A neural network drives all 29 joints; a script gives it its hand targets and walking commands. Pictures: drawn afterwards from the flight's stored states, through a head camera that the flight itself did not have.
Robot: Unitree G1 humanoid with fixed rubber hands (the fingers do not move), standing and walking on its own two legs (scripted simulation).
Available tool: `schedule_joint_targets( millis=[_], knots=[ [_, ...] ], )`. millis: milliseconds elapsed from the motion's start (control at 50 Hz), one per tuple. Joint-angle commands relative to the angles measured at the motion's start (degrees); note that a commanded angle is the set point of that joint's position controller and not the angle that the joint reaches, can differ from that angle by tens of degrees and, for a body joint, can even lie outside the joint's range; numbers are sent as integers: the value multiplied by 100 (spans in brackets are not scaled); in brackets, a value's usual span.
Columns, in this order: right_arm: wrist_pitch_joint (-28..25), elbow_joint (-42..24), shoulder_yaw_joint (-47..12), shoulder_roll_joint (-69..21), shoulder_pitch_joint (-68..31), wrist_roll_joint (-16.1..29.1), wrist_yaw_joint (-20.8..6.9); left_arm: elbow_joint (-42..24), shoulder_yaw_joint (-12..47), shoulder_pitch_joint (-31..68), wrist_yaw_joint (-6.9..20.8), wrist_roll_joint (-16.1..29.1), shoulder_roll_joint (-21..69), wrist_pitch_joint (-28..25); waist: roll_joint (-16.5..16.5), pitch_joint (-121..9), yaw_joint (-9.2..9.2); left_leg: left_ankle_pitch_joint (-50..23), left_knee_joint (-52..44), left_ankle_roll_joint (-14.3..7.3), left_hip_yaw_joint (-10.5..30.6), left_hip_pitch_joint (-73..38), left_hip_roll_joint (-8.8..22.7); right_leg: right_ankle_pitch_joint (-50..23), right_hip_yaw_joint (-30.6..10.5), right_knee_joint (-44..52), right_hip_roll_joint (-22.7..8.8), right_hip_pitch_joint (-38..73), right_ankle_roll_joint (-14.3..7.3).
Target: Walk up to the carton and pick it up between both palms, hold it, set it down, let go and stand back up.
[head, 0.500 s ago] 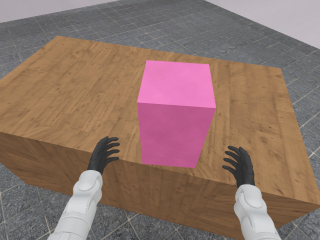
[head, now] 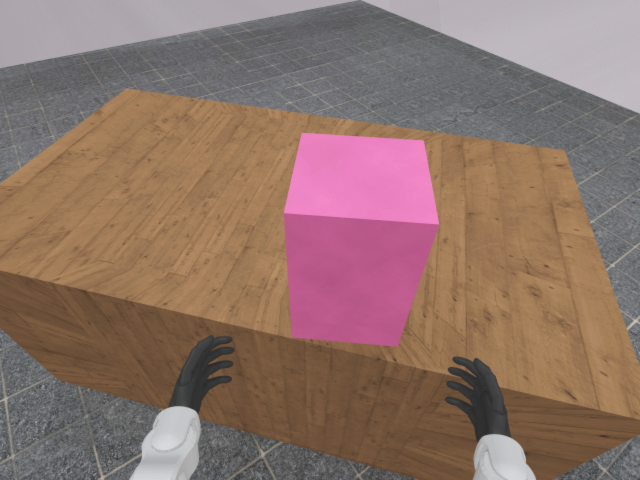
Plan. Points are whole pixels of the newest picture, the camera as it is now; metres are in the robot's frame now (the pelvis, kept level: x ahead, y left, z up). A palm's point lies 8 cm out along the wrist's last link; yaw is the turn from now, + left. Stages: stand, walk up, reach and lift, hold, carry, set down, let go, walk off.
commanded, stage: set down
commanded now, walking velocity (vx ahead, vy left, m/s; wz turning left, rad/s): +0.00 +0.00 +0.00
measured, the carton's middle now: (352, 246) +0.46 -0.02 +0.01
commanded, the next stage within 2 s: let go in 0.38 s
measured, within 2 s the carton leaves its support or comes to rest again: neither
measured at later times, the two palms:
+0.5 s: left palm (198, 412) +0.22 +0.19 -0.07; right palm (505, 438) +0.19 -0.21 -0.06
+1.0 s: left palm (181, 460) +0.16 +0.21 -0.09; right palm (518, 477) +0.16 -0.24 -0.11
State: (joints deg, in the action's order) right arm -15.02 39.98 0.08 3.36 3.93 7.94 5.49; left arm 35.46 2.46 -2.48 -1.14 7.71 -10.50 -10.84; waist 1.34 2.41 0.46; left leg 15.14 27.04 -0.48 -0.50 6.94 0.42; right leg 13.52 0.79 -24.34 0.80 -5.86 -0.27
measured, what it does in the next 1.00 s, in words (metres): stands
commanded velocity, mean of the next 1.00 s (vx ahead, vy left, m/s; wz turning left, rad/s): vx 0.00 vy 0.00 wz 0.00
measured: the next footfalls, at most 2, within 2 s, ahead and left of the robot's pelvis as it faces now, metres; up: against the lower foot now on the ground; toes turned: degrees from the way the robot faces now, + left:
none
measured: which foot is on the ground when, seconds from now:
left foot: down 0.00-1.00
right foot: down 0.00-1.00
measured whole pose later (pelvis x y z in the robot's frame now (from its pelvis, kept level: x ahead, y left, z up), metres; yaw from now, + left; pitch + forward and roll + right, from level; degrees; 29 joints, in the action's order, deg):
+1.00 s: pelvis +0.04 -0.02 +0.00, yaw -1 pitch -1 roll -1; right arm -4.5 44.0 0.4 9.6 12.9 -1.5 0.0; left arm 34.9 0.2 -16.4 -0.2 -1.7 -10.7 0.1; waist -1.0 -1.1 -0.4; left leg 18.6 27.8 1.0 -0.9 8.5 2.3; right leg 16.8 0.8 -25.3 2.5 -7.8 -1.7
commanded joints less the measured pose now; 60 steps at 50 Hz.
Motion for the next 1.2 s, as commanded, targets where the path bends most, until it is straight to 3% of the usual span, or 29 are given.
schedule_joint_targets(
  millis=[0,20,40,120,160,220,260,340,380,400,460,480,540,640,720,800,860,880,900,920,940,960,1000,1020,1040,1060,1100,1140,1180],
  knots=[
    [-385,-1037,196,699,-1244,-108,-100,-1332,-61,1173,-72,-99,-346,-105,-458,-632,105,-950,-701,372,99,-190,24,-600,-120,590,1,10,-273],
    [-451,-1563,288,692,-1263,-81,-117,-1952,-56,1283,-96,36,-446,-145,-464,-1055,25,-1086,-644,361,83,-231,45,-759,-55,531,-2,168,-225],
    [-472,-1564,290,725,-1180,-84,-135,-1789,-36,1128,-130,4,-409,-112,-400,-946,101,-1179,-647,363,91,-268,48,-846,-74,528,21,110,-242],
    [-460,-1628,394,813,-863,-203,-239,-1847,-28,942,-190,67,-488,-19,-298,-981,102,-1244,-604,292,-3,-231,20,-990,-28,550,4,74,-202],
    [-428,-1646,293,764,-654,-203,-276,-1915,-41,680,-197,62,-510,46,-271,-1063,-61,-1353,-593,283,-43,-264,20,-1146,-41,505,0,186,-169],
    [-324,-1480,266,798,-490,-249,-294,-1632,-39,523,-170,-55,-478,181,-219,-788,24,-1430,-646,246,-111,-230,-39,-1429,-55,552,-2,193,-108],
    [-354,-1749,258,770,-361,-261,-296,-1774,-190,417,-113,-68,-641,178,-45,-968,-114,-1632,-617,213,-149,-240,-61,-1706,-84,497,-26,262,-37],
    [-438,-1491,194,780,-18,-309,-295,-1604,-210,64,-26,-180,-552,271,-54,-1102,-105,-2098,-532,235,-184,-457,-71,-2436,-94,455,-39,332,-17],
    [-495,-1337,138,791,41,-326,-297,-1584,-280,-57,32,-310,-533,326,-152,-948,-98,-2314,-579,275,-222,-590,-84,-2589,-90,491,-32,247,-8],
    [-498,-1103,122,773,118,-330,-308,-1588,-311,-104,50,-425,-530,383,-362,-890,-180,-2399,-573,306,-192,-672,-80,-2608,-107,504,-51,264,-25],
    [-531,-676,103,861,389,-408,-341,-1515,-346,-427,106,-605,-510,593,-475,-761,-126,-2739,-560,414,-165,-948,-65,-2602,-48,591,-8,203,-81],
    [-576,-762,232,908,387,-429,-347,-1730,-437,-459,114,-644,-570,618,-584,-808,-174,-2899,-543,435,-195,-962,-68,-2641,-15,566,11,277,-70],
    [-705,-676,297,934,462,-482,-403,-1749,-372,-721,123,-658,-488,715,-532,-705,-151,-3355,-474,487,-159,-1171,-16,-2622,41,647,85,131,-93],
    [-719,-567,292,1034,461,-592,-453,-1665,-299,-725,70,-675,-513,841,-401,-650,-133,-3142,-603,466,-207,-1009,4,-2509,93,745,87,133,-112],
    [-718,-683,304,992,522,-625,-457,-1750,-343,-835,75,-563,-630,867,-215,-728,-128,-3230,-569,456,-184,-958,15,-2877,73,612,97,172,-35],
    [-679,-642,238,987,561,-674,-444,-1704,-360,-772,85,-591,-629,895,-292,-745,-112,-3173,-614,460,-292,-919,7,-2861,41,682,81,156,3],
    [-582,-756,232,932,500,-671,-449,-1715,-490,-756,134,-593,-817,972,-79,-693,-172,-2688,-652,382,-307,-716,-8,-2952,-1,616,11,281,65],
    [578,114,536,2034,1186,-897,-415,-545,-576,-1875,92,-1193,-809,910,-741,-1642,-82,-4317,124,75,224,-487,774,-3380,-375,-441,-600,378,95],
    [1024,30,481,1784,1544,-949,-449,-522,-615,-2048,17,-1114,-853,945,-435,-1637,-66,-3861,253,97,199,-324,770,-3247,-305,-289,-670,508,58],
    [1214,-6,428,1661,1447,-979,-465,-435,-590,-2132,12,-1005,-807,945,-191,-1297,-148,-3143,322,102,90,-104,606,-3771,-359,-259,-653,441,25],
    [1306,-72,460,1682,1390,-975,-508,-329,-613,-2114,19,-980,-898,911,86,-1438,-105,-2981,485,58,-26,-127,508,-4590,-365,-463,-662,510,-55],
    [1360,-8,406,1572,1458,-974,-514,-270,-549,-2083,42,-942,-773,893,190,-1344,-154,-2236,453,87,2,-2,466,-4886,-423,-410,-683,302,-133],
    [1487,74,377,1493,1511,-933,-567,-229,-580,-1989,81,-944,-752,952,143,-656,-147,-1377,61,73,144,498,520,-3586,-564,-260,-693,-162,-197],
    [1512,30,425,1571,1402,-953,-558,-157,-586,-1974,69,-935,-791,980,203,-451,-169,-1312,-3,61,193,489,523,-2842,-570,-212,-614,-499,-172],
    [1537,100,492,1669,1402,-968,-568,-199,-596,-1749,42,-928,-728,1006,227,4,-72,-1170,-36,47,258,697,561,-2460,-594,-88,-583,-840,-216],
    [1568,136,485,1657,1257,-991,-582,-196,-594,-1702,60,-975,-691,993,58,53,-125,-1294,-79,-28,272,782,591,-1972,-638,-67,-573,-818,-232],
    [1572,228,496,1497,1464,-954,-574,6,-609,-2088,44,-928,-804,976,-343,280,-166,-1017,-119,-23,223,818,509,-1729,-677,7,-561,-1065,-252],
    [1543,361,509,1495,1517,-941,-571,165,-567,-2058,24,-908,-753,948,-434,358,-83,-749,-206,-25,259,763,491,-1640,-756,33,-595,-1093,-291],
    [1559,530,540,1586,1735,-953,-524,295,-599,-2133,-16,-930,-779,929,-155,405,-53,-505,-281,-83,334,883,443,-1464,-787,74,-576,-1068,-347]
  ],
)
